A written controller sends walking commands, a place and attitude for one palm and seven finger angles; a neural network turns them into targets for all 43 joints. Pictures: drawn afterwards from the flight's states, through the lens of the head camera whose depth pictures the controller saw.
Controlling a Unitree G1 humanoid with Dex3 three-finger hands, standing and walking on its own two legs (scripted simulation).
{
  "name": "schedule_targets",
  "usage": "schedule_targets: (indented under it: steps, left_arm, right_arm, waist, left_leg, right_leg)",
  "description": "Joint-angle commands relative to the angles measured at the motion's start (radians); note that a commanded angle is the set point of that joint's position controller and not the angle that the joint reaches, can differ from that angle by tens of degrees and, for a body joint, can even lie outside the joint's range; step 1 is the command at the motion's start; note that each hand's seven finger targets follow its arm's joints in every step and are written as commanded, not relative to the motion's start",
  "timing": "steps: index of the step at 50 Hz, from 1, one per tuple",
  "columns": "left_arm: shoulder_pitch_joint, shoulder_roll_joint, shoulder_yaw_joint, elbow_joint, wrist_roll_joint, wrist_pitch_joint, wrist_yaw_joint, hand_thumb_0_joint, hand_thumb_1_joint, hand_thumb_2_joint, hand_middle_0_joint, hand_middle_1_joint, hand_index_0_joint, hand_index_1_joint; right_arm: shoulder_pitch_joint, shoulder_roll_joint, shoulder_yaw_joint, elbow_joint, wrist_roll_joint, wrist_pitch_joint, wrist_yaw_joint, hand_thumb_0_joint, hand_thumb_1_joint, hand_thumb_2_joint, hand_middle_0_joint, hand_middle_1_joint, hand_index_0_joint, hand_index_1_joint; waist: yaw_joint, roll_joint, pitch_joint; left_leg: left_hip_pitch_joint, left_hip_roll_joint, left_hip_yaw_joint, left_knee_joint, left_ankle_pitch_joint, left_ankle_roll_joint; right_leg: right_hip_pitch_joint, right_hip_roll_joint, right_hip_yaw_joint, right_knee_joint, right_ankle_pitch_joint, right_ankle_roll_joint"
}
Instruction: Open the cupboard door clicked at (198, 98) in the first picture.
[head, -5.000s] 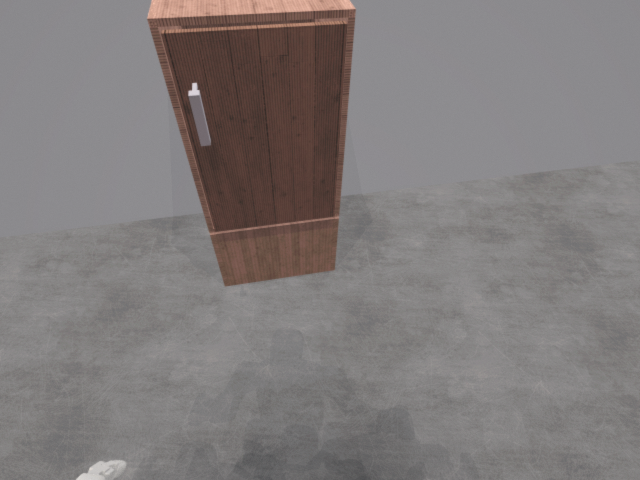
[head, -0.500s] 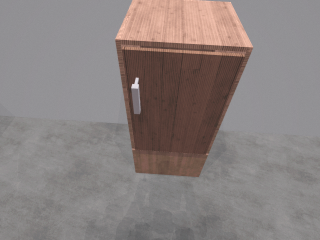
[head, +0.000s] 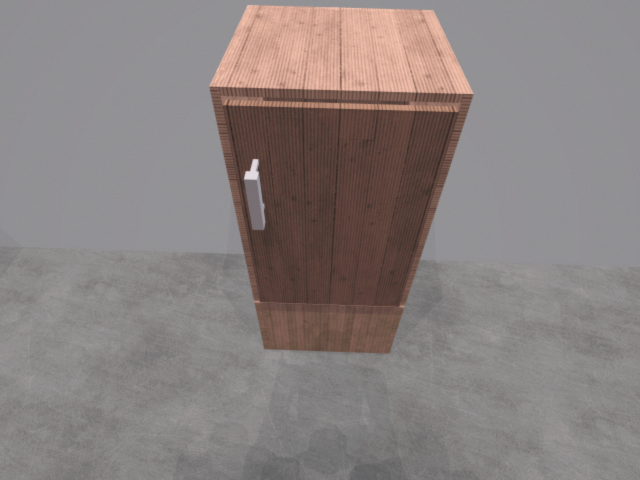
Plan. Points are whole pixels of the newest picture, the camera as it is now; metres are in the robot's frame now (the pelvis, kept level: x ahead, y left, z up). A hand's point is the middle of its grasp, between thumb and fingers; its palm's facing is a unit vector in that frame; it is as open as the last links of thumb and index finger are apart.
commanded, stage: come to a stop and stand still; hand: left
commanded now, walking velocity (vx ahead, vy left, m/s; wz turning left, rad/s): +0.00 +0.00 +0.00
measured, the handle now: (257, 194) +0.61 +0.15 -0.02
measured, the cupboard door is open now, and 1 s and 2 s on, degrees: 0 0 0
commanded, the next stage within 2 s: look again from close up in 0.22 s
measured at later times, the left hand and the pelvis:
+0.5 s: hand out of the picture +0.01 +0.16 -0.18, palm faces +0.01 -0.98 -0.18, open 7.4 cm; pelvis +0.02 +0.01 -0.01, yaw +1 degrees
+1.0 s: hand out of the picture +0.10 +0.21 -0.16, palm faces +0.11 -0.97 -0.21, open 7.4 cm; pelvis +0.04 +0.02 -0.01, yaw +0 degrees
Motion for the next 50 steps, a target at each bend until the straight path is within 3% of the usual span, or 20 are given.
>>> schedule_targets:
  steps: [1, 15, 16, 17, 18, 19, 20, 21, 22, 25, 31, 46, 47, 48, 49, 50]
  left_arm:
    - [0.078, 0.074, 0.013, -0.014, -0.005, -0.016, 0.002, 0.000, 0.900, 0.900, -0.200, -0.300, -0.200, -0.300]
    - [0.098, 0.074, 0.011, -0.011, -0.002, -0.022, 0.005, 0.000, 0.900, 0.900, -0.200, -0.300, -0.200, -0.300]
    - [0.160, 0.111, 0.007, -0.005, 0.021, -0.055, 0.036, 0.000, 0.900, 0.900, -0.200, -0.300, -0.200, -0.300]
    - [0.099, 0.144, 0.010, -0.063, 0.012, -0.060, 0.029, 0.000, 0.900, 0.900, -0.200, -0.300, -0.200, -0.300]
    - [0.049, 0.131, 0.006, -0.087, 0.010, -0.061, 0.022, 0.000, 0.900, 0.900, -0.200, -0.300, -0.200, -0.300]
    - [0.041, 0.124, 0.007, -0.104, 0.007, -0.063, 0.019, 0.000, 0.900, 0.900, -0.200, -0.300, -0.200, -0.300]
    - [0.039, 0.124, 0.011, -0.110, 0.007, -0.066, 0.016, 0.000, 0.900, 0.900, -0.200, -0.300, -0.200, -0.300]
    - [0.044, 0.124, 0.012, -0.112, 0.004, -0.063, 0.014, 0.000, 0.900, 0.900, -0.200, -0.300, -0.200, -0.300]
    - [0.059, 0.117, 0.011, -0.106, 0.003, -0.059, 0.011, 0.000, 0.900, 0.900, -0.200, -0.300, -0.200, -0.300]
    - [0.069, 0.108, 0.006, -0.100, 0.006, -0.049, 0.009, 0.000, 0.900, 0.900, -0.200, -0.300, -0.200, -0.300]
    - [0.054, 0.138, 0.010, -0.109, 0.004, -0.034, 0.007, 0.000, 0.900, 0.900, -0.200, -0.300, -0.200, -0.300]
    - [0.013, 0.200, 0.020, -0.116, 0.005, -0.027, 0.001, 0.000, 0.900, 0.900, -0.200, -0.300, -0.200, -0.300]
    - [0.074, 0.162, 0.011, -0.100, 0.015, -0.039, 0.040, 0.000, 0.900, 0.900, -0.200, -0.300, -0.200, -0.300]
    - [-0.649, 0.468, 0.239, -1.654, -0.163, -0.234, 0.041, 0.000, 0.877, 0.890, -0.202, -0.315, -0.202, -0.315]
    - [-0.134, 0.354, 0.170, -1.394, -0.088, -0.193, 0.062, 0.000, 0.853, 0.880, -0.203, -0.330, -0.203, -0.330]
    - [0.140, 0.119, 0.043, -1.233, -0.135, -0.068, 0.078, 0.000, 0.830, 0.870, -0.205, -0.345, -0.205, -0.345]
  right_arm:
    - [0.046, -0.075, -0.014, -0.024, -0.001, -0.015, -0.007, 0.000, -0.900, -0.900, 0.200, 0.300, 0.200, 0.300]
    - [0.016, -0.085, -0.014, -0.031, 0.001, -0.019, -0.009, 0.000, -0.900, -0.900, 0.200, 0.300, 0.200, 0.300]
    - [-0.102, -0.125, -0.011, -0.114, 0.004, -0.036, 0.008, 0.000, -0.900, -0.900, 0.200, 0.300, 0.200, 0.300]
    - [-0.028, -0.077, -0.013, -0.139, -0.001, -0.020, 0.015, 0.000, -0.900, -0.900, 0.200, 0.300, 0.200, 0.300]
    - [0.001, -0.085, -0.015, -0.128, -0.008, -0.013, 0.020, 0.000, -0.900, -0.900, 0.200, 0.300, 0.200, 0.300]
    - [0.020, -0.087, -0.015, -0.134, -0.011, -0.016, 0.023, 0.000, -0.900, -0.900, 0.200, 0.300, 0.200, 0.300]
    - [0.034, -0.085, -0.012, -0.134, -0.015, -0.023, 0.024, 0.000, -0.900, -0.900, 0.200, 0.300, 0.200, 0.300]
    - [0.036, -0.091, -0.009, -0.142, -0.014, -0.028, 0.022, 0.000, -0.900, -0.900, 0.200, 0.300, 0.200, 0.300]
    - [0.020, -0.098, -0.008, -0.150, -0.012, -0.033, 0.018, 0.000, -0.900, -0.900, 0.200, 0.300, 0.200, 0.300]
    - [0.003, -0.124, -0.005, -0.161, -0.009, -0.038, 0.010, 0.000, -0.900, -0.900, 0.200, 0.300, 0.200, 0.300]
    - [-0.021, -0.149, -0.003, -0.146, -0.007, -0.038, 0.005, 0.000, -0.900, -0.900, 0.200, 0.300, 0.200, 0.300]
    - [-0.089, -0.200, -0.012, -0.127, -0.005, -0.042, 0.000, 0.000, -0.900, -0.900, 0.200, 0.300, 0.200, 0.300]
    - [-0.122, -0.202, -0.015, -0.189, 0.005, -0.037, 0.005, 0.000, -0.900, -0.900, 0.200, 0.300, 0.200, 0.300]
    - [-0.071, -0.347, -0.066, -0.512, 0.049, -0.185, -0.013, 0.000, -0.900, -0.900, 0.200, 0.300, 0.200, 0.300]
    - [-0.132, -0.254, -0.021, -0.472, 0.031, -0.296, -0.051, 0.000, -0.900, -0.900, 0.200, 0.300, 0.200, 0.300]
    - [-0.151, -0.209, -0.034, -0.456, 0.044, -0.321, -0.047, 0.000, -0.900, -0.900, 0.200, 0.300, 0.200, 0.300]
  waist:
    - [0.012, -0.012, 0.067]
    - [0.013, -0.007, 0.069]
    - [0.059, -0.043, 0.110]
    - [-0.017, -0.053, 0.056]
    - [-0.032, -0.047, 0.052]
    - [-0.039, -0.007, 0.039]
    - [-0.034, 0.077, 0.014]
    - [-0.025, 0.094, 0.008]
    - [-0.008, 0.091, 0.000]
    - [0.009, -0.008, 0.030]
    - [0.019, -0.011, 0.045]
    - [0.023, 0.010, -0.015]
    - [0.030, 0.020, 0.041]
    - [-0.062, 0.185, -0.487]
    - [0.025, 0.346, -0.479]
    - [-0.006, 0.284, -0.326]
  left_leg:
    - [0.046, 0.090, -0.117, -0.069, -0.022, 0.005]
    - [0.076, 0.099, -0.114, -0.054, 0.045, 0.004]
    - [-0.051, 0.089, -0.084, 0.182, 0.056, -0.021]
    - [-0.039, 0.057, -0.091, 0.166, -0.147, -0.015]
    - [-0.024, 0.054, -0.088, 0.173, -0.132, -0.016]
    - [-0.011, 0.051, -0.092, 0.156, -0.093, -0.013]
    - [0.013, 0.058, -0.092, 0.132, -0.049, -0.005]
    - [-0.001, 0.067, -0.113, 0.104, -0.020, 0.006]
    - [-0.010, 0.076, -0.126, 0.090, 0.019, 0.015]
    - [-0.034, 0.090, -0.137, 0.068, 0.064, 0.029]
    - [-0.015, 0.091, -0.137, 0.044, 0.102, 0.034]
    - [0.058, 0.100, -0.125, 0.035, 0.205, 0.036]
    - [0.027, 0.115, -0.103, 0.218, 0.391, 0.011]
    - [0.305, 0.022, -0.141, 0.098, 0.517, -0.002]
    - [0.509, 0.101, -0.194, 0.033, 0.674, 0.002]
    - [0.349, 0.070, -0.177, -0.008, 0.613, -0.040]
  right_leg:
    - [-0.115, -0.114, 0.119, -0.123, 0.010, -0.009]
    - [-0.101, -0.110, 0.117, -0.121, 0.084, -0.006]
    - [-0.101, -0.167, 0.174, -0.118, 0.459, 0.031]
    - [-0.128, -0.208, 0.197, -0.142, 0.159, -0.020]
    - [-0.171, -0.179, 0.186, -0.147, -0.067, -0.050]
    - [-0.184, -0.157, 0.178, -0.123, -0.097, -0.063]
    - [-0.172, -0.147, 0.145, -0.080, -0.043, -0.066]
    - [-0.146, -0.120, 0.125, -0.038, -0.017, -0.057]
    - [-0.118, -0.104, 0.114, -0.013, 0.028, -0.049]
    - [-0.087, -0.093, 0.092, 0.013, 0.087, -0.033]
    - [-0.072, -0.094, 0.088, 0.018, 0.116, -0.019]
    - [-0.036, -0.109, 0.089, 0.013, 0.205, -0.009]
    - [-0.100, -0.144, 0.138, -0.009, 0.467, 0.017]
    - [-0.074, -0.058, 0.005, 0.100, 0.499, -0.015]
    - [-0.183, -0.010, -0.023, 0.232, 0.189, -0.009]
    - [-0.273, 0.003, -0.054, 0.304, -0.033, 0.005]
